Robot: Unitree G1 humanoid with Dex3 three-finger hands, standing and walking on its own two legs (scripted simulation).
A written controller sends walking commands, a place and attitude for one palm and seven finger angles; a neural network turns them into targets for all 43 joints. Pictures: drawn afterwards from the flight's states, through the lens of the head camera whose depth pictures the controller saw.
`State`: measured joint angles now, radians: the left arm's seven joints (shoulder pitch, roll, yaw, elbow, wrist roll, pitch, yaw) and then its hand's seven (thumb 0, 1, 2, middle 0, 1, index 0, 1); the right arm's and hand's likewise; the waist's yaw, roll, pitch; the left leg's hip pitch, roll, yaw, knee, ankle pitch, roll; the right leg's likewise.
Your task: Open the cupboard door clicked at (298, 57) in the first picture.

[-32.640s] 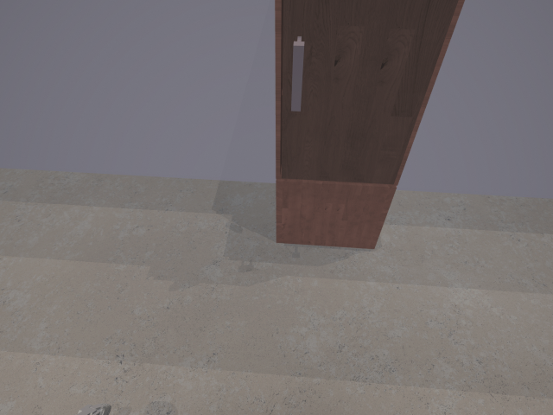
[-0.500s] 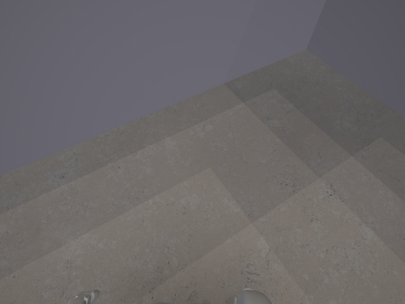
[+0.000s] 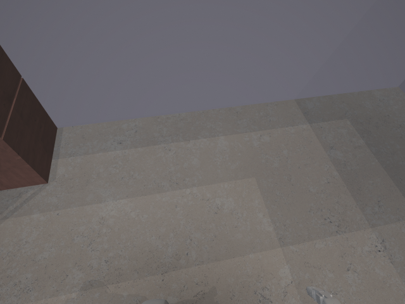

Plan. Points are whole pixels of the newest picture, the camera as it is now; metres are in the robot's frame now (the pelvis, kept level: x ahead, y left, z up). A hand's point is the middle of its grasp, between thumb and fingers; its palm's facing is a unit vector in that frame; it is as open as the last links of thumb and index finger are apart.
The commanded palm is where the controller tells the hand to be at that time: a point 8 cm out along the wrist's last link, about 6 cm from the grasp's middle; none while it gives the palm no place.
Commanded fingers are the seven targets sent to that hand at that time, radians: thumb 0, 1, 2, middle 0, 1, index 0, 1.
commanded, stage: turn to face it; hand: left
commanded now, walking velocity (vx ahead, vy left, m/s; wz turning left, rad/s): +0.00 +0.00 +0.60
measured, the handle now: out of the picture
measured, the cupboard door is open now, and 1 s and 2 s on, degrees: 43 43 43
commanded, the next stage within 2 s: take the last steps up to it in 1.58 s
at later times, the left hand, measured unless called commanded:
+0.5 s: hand out of the picture +0.05 +0.18 -0.14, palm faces +0.28 -0.92 -0.27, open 7.3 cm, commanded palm none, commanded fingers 0.00 0.90 0.90 -0.20 -0.30 -0.20 -0.30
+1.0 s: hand out of the picture -0.02 +0.21 -0.14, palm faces +0.56 -0.78 -0.28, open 7.3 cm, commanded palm none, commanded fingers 0.00 0.90 0.90 -0.20 -0.30 -0.20 -0.30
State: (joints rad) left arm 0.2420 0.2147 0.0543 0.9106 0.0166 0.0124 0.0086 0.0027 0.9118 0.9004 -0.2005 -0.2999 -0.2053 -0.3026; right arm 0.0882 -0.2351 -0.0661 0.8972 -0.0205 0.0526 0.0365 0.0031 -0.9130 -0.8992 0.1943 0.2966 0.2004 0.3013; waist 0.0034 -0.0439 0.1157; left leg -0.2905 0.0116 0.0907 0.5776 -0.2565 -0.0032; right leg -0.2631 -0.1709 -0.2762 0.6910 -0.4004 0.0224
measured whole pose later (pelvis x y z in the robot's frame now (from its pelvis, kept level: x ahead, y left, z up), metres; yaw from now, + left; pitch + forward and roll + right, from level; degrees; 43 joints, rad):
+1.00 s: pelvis +0.02 -0.03 +0.01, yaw +34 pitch +1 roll +0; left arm 0.14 0.25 0.07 0.89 0.01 0.05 0.01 0.01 0.91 0.90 -0.19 -0.30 -0.20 -0.30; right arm 0.18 -0.21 -0.06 0.92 -0.03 0.04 0.01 0.00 -0.91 -0.90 0.20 0.30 0.21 0.30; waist -0.01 0.01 0.09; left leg -0.30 -0.03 -0.06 0.51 -0.23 0.02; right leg -0.42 -0.06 -0.02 0.85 -0.43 0.08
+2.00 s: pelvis +0.04 -0.02 +0.02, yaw +60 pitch +0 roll +1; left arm 0.30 0.13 0.04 1.01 0.02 -0.04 0.00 0.00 0.92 0.90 -0.20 -0.30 -0.20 -0.30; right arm 0.23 -0.23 -0.07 1.03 -0.03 0.05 0.03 0.00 -0.92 -0.90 0.20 0.30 0.20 0.30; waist 0.00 0.02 0.06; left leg -0.51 0.02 0.01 1.06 -0.29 -0.03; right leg -0.11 -0.08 -0.12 0.43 -0.30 0.01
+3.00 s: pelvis +0.14 +0.33 +0.01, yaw +63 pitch +0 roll +0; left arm 0.39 0.13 0.04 1.16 0.02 -0.06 0.00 0.00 0.92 0.90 -0.20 -0.30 -0.20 -0.30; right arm 0.15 -0.17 -0.04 1.05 -0.03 -0.03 0.03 0.00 -0.92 -0.90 0.19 0.30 0.20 0.30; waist 0.04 -0.03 0.07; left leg -0.41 0.05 0.12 0.55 -0.20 0.00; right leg -0.01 -0.07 -0.17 0.42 -0.39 0.02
